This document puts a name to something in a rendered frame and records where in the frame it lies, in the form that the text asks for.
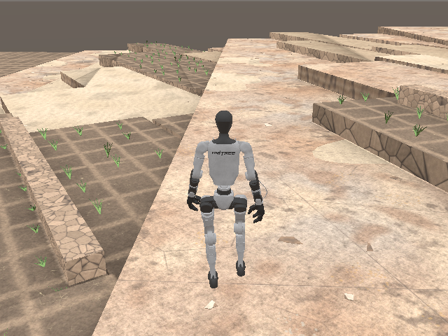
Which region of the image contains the left robot foot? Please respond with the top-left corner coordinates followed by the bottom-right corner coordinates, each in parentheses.
top-left (208, 271), bottom-right (218, 288)

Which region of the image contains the right robot foot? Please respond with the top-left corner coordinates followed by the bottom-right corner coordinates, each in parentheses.
top-left (236, 261), bottom-right (246, 277)

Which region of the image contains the right robot upper arm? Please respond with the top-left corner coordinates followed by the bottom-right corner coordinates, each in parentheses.
top-left (239, 141), bottom-right (256, 181)

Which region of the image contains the robot foot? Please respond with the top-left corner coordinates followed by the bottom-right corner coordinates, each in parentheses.
top-left (208, 271), bottom-right (218, 288)
top-left (236, 261), bottom-right (246, 277)

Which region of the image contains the robot right forearm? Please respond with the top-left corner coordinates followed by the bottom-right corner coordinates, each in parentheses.
top-left (249, 170), bottom-right (263, 205)

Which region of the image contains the left robot upper arm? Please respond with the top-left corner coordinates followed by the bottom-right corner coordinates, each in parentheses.
top-left (192, 141), bottom-right (209, 179)

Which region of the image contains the robot right hand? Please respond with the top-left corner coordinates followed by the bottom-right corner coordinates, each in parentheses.
top-left (248, 203), bottom-right (265, 223)

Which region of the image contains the robot left forearm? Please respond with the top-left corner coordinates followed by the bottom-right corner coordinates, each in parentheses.
top-left (188, 169), bottom-right (200, 197)

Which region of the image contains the robot left hand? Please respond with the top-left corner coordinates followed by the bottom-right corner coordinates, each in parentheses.
top-left (187, 195), bottom-right (201, 211)

